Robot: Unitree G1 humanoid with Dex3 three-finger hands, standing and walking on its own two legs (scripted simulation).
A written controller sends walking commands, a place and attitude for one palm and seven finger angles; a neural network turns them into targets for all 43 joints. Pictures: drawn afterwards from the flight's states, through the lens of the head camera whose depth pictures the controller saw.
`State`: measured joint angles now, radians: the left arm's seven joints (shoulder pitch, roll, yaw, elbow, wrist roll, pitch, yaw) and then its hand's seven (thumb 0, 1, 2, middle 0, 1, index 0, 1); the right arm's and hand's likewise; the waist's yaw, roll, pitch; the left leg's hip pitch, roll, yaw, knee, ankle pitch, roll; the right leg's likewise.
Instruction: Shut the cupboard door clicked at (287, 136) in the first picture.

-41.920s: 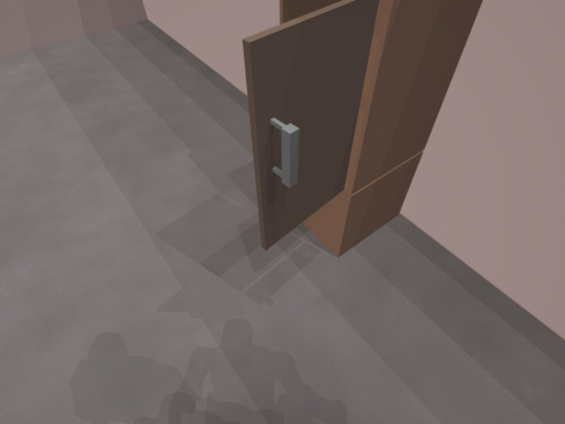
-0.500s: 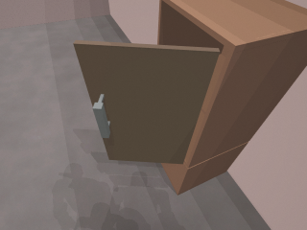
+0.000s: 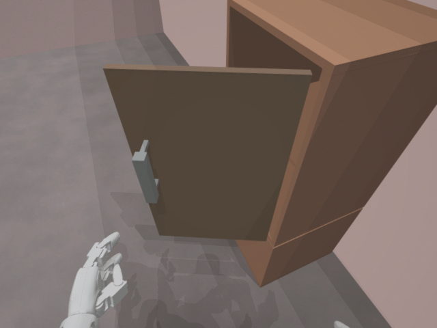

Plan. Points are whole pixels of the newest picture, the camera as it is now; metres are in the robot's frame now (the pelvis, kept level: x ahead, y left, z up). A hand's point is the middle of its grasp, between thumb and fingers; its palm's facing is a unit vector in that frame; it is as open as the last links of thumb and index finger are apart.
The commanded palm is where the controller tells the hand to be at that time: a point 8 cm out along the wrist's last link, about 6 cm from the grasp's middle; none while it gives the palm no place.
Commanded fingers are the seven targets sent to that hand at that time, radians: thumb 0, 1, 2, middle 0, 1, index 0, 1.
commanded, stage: raise the hand and make a fist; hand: left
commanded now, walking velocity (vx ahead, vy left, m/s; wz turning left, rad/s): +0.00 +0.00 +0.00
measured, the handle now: (149, 172) +0.44 +0.17 +0.02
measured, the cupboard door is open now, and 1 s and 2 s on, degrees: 63 63 63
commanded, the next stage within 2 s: bring the fist close to the handle in 1.74 s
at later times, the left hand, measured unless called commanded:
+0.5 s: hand (148, 305) +0.18 +0.13 -0.01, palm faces -0.17 -0.98 -0.07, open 4.9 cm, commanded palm +0.14 +0.21 -0.02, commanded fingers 0.00 0.90 0.90 -0.82 -0.98 -0.82 -0.98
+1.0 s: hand (113, 297) +0.18 +0.18 +0.01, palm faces -0.05 -1.00 -0.03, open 3.1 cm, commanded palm +0.16 +0.24 +0.01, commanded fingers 0.00 0.90 0.90 -1.28 -1.48 -1.28 -1.48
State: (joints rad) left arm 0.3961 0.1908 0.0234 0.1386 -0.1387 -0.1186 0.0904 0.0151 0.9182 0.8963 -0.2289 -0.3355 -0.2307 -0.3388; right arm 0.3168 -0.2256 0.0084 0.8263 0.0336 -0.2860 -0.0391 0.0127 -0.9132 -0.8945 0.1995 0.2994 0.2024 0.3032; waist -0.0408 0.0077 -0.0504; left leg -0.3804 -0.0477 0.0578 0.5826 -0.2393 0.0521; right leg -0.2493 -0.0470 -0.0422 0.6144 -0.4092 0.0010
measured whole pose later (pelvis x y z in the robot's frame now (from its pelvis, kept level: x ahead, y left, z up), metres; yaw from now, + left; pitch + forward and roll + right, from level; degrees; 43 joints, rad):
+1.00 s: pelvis -0.04 +0.01 -0.06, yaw -1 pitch +11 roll -4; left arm 0.44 0.27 0.12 -0.14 -0.28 -0.33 -0.22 0.02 0.90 0.90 -1.11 -1.29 -1.11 -1.29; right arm 0.25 -0.22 0.00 0.50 0.05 -0.20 -0.06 0.02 -0.91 -0.89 0.20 0.30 0.20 0.30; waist 0.00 0.03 -0.13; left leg -0.88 0.03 0.02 1.09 -0.41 0.06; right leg -0.71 0.02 -0.07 1.05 -0.54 0.00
